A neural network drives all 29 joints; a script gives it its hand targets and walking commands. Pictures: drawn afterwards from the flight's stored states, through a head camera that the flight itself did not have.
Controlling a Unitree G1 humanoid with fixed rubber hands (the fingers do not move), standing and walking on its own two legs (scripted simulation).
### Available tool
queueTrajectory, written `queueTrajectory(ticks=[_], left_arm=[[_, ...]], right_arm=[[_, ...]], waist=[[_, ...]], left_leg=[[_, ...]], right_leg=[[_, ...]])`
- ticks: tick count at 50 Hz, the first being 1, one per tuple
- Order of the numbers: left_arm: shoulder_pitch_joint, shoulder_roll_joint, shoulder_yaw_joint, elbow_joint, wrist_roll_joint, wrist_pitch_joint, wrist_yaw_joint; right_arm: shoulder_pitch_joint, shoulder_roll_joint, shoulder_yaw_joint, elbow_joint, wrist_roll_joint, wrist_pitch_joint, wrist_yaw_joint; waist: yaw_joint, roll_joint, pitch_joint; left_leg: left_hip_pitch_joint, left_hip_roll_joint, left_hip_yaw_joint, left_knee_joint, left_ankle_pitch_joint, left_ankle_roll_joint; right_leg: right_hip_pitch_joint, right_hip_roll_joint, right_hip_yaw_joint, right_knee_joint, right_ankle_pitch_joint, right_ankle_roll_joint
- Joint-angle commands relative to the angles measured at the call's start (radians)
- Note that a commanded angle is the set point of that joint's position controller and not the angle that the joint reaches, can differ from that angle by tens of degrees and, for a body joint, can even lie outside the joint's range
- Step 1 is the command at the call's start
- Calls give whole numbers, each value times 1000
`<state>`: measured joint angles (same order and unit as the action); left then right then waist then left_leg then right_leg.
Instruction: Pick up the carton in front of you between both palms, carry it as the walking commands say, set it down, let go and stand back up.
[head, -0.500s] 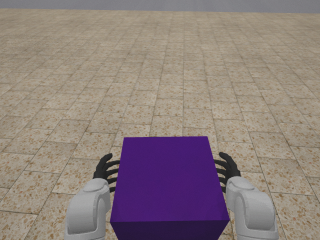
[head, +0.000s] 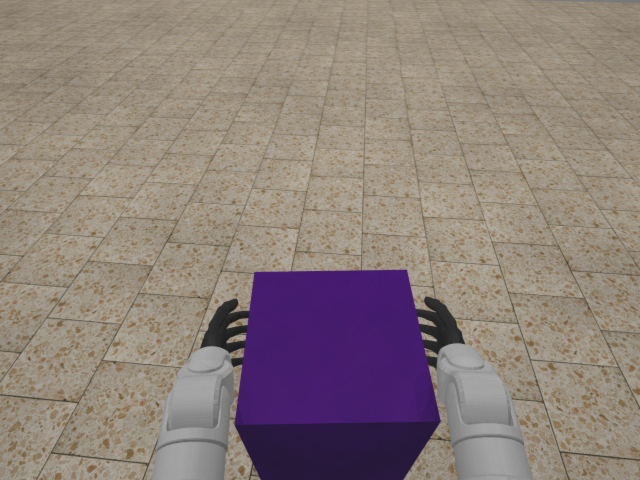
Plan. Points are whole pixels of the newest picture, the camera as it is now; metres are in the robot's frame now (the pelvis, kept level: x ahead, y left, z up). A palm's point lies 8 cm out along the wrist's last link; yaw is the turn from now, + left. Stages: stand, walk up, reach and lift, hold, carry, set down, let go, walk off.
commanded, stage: carry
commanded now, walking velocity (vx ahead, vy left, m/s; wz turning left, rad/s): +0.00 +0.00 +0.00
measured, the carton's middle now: (331, 380) +0.29 +0.00 -0.05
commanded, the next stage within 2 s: none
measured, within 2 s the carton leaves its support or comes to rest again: neither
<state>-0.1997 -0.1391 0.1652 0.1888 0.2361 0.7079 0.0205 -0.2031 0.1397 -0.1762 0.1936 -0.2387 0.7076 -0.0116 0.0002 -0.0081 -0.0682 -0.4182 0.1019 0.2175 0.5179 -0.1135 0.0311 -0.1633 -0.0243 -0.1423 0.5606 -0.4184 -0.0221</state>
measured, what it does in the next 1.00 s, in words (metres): walks ahead: right foot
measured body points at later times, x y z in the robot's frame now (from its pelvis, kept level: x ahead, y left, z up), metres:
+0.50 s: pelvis +0.06 +0.02 +0.00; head +0.05 +0.03 +0.45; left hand +0.36 +0.17 +0.03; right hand +0.36 -0.13 +0.04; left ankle +0.10 +0.12 -0.73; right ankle -0.07 -0.09 -0.72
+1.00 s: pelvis +0.27 -0.03 +0.01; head +0.29 -0.04 +0.46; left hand +0.56 +0.13 +0.02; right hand +0.57 -0.17 +0.01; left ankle +0.15 +0.09 -0.66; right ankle +0.33 -0.11 -0.73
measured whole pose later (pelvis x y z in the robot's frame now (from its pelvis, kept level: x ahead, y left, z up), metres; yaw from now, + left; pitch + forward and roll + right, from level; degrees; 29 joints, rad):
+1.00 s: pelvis +0.27 -0.03 +0.01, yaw +3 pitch +3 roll +0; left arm -0.19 -0.14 0.15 0.14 0.21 0.70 0.02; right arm -0.17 0.13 -0.16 0.09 -0.22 0.73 -0.03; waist 0.00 0.03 -0.03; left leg -0.31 0.08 0.09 0.96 -0.50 -0.03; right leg -0.36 -0.06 -0.24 0.46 -0.15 -0.06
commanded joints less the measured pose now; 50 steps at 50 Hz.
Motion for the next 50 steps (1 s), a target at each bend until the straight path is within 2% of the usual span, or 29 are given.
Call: queueTrajectory(ticks=[1,6,11,12,14,15,16,18,20,22,23,24,25,26,27,28,29,30,31,34,40,42,44,45,46,47,48,49,50], left_arm=[[-458,-824,-519,-68,-213,-78,-193],[-431,-877,-588,-127,-252,-39,-203],[-390,-849,-563,-125,-238,0,-202],[-394,-846,-560,-128,-238,1,-202],[-419,-852,-567,-142,-240,-2,-201],[-440,-854,-565,-150,-242,-4,-200],[-463,-857,-559,-154,-242,-7,-200],[-480,-852,-553,-153,-242,-14,-198],[-476,-851,-560,-150,-241,-16,-194],[-449,-850,-564,-141,-235,-12,-189],[-425,-847,-561,-133,-229,-9,-187],[-407,-844,-561,-129,-228,-5,-188],[-419,-835,-561,-144,-228,3,-191],[-412,-837,-573,-143,-237,6,-195],[-400,-839,-585,-144,-245,1,-196],[-403,-851,-591,-156,-251,-6,-199],[-403,-871,-599,-172,-257,-12,-200],[-409,-881,-607,-191,-266,-16,-200],[-417,-883,-622,-211,-275,-20,-198],[-399,-853,-650,-252,-283,-13,-182],[-338,-772,-575,-204,-230,6,-171],[-356,-773,-567,-191,-233,-2,-176],[-357,-782,-551,-158,-236,-8,-180],[-347,-784,-545,-139,-234,-6,-182],[-315,-779,-518,-117,-221,-7,-183],[-299,-797,-519,-100,-235,-13,-188],[-298,-821,-525,-108,-244,-24,-194],[-297,-850,-533,-109,-248,-37,-198],[-311,-868,-549,-127,-253,-53,-202]], right_arm=[[-462,813,514,-71,211,-81,192],[-430,867,582,-131,251,-42,201],[-396,839,558,-134,240,-2,199],[-399,843,555,-132,240,-2,199],[-432,851,563,-145,247,-5,200],[-455,851,566,-151,251,-8,200],[-482,849,569,-161,250,-13,200],[-517,844,566,-164,250,-20,199],[-500,835,557,-151,252,-21,198],[-451,824,548,-128,248,-20,197],[-425,823,542,-114,246,-19,196],[-400,827,533,-98,245,-16,196],[-351,824,525,-78,237,-11,196],[-341,823,516,-83,228,-12,196],[-347,824,525,-102,231,-13,194],[-362,840,545,-131,240,-16,193],[-393,854,575,-169,258,-20,193],[-427,866,609,-209,277,-24,193],[-453,866,638,-246,295,-26,192],[-436,836,669,-278,314,-17,188],[-315,751,572,-207,239,5,176],[-332,753,563,-205,227,-1,170],[-343,766,564,-189,220,-3,164],[-344,764,563,-179,218,-1,163],[-346,772,571,-181,226,3,168],[-358,777,590,-186,237,0,172],[-362,801,611,-187,249,-10,177],[-373,820,624,-188,254,-24,182],[-373,847,644,-183,259,-39,186]], waist=[[1,9,-249],[1,9,-278],[1,3,-265],[2,0,-261],[9,-42,-197],[13,-82,-129],[15,-112,-50],[24,-126,5],[24,-113,-38],[14,-100,-111],[-1,-75,-166],[-14,-17,-240],[-36,194,-305],[-35,319,-286],[-30,215,-271],[-29,116,-279],[-23,48,-269],[-19,35,-243],[-19,57,-230],[-21,126,-228],[-25,172,-155],[-17,163,-132],[-1,87,-185],[17,-14,-241],[25,-251,-301],[27,-290,-290],[23,-220,-297],[21,-141,-320],[18,-80,-320]], left_leg=[[258,81,-116,-26,152,5],[265,83,-114,-10,214,10],[250,83,-112,-5,220,11],[246,84,-107,-31,126,5],[205,45,-64,-43,-212,-22],[134,9,-22,8,-277,-41],[54,-17,12,65,-268,-52],[-65,4,-21,137,-228,-48],[-132,-5,-20,119,-254,-34],[-29,-49,19,-2,-233,-21],[168,-72,38,-109,-151,-10],[417,-26,-41,-137,-109,17],[589,170,-368,-213,-56,109],[719,297,-595,-277,109,199],[701,340,-597,-276,185,231],[675,334,-551,-275,169,218],[638,318,-490,-296,80,180],[579,291,-415,-334,11,141],[542,257,-342,-364,-16,118],[524,210,-241,-392,-51,108],[463,175,-121,-362,-2,81],[423,160,-80,-289,3,53],[291,93,8,-42,124,0],[179,55,27,172,16,-41],[-42,-53,1,409,-211,-88],[-152,-66,-95,537,-430,-75],[-179,-42,-160,615,-465,-57],[-168,-16,-185,599,-454,-40],[-142,14,-197,498,-406,-35]], right_leg=[[-95,-116,93,-114,242,-14],[-76,-114,92,-90,288,-9],[-77,-116,91,-88,309,-7],[-76,-122,92,-123,230,-6],[-84,-153,145,-275,-118,-35],[-84,-198,222,-367,-266,-73],[-70,-249,286,-428,-332,-105],[-5,-295,328,-462,-225,-144],[171,-284,270,-385,109,-145],[228,-248,177,-263,336,-111],[155,-207,91,-159,420,-72],[8,-147,8,-16,513,-17],[-197,-66,-50,249,354,46],[-449,18,-8,384,-71,48],[-496,-26,93,494,-140,30],[-507,-56,125,515,-133,14],[-504,-86,139,462,-93,4],[-475,-96,123,372,-45,3],[-439,-83,88,304,21,6],[-404,-71,40,165,152,24],[-318,-46,-39,-39,287,24],[-233,-35,-73,-110,304,22],[38,-4,-115,-167,292,12],[193,-139,49,-211,316,2],[351,-362,413,-283,399,-125],[382,-412,495,-308,637,-191],[369,-411,404,-269,841,-200],[352,-388,313,-234,932,-183],[313,-366,245,-243,906,-146]])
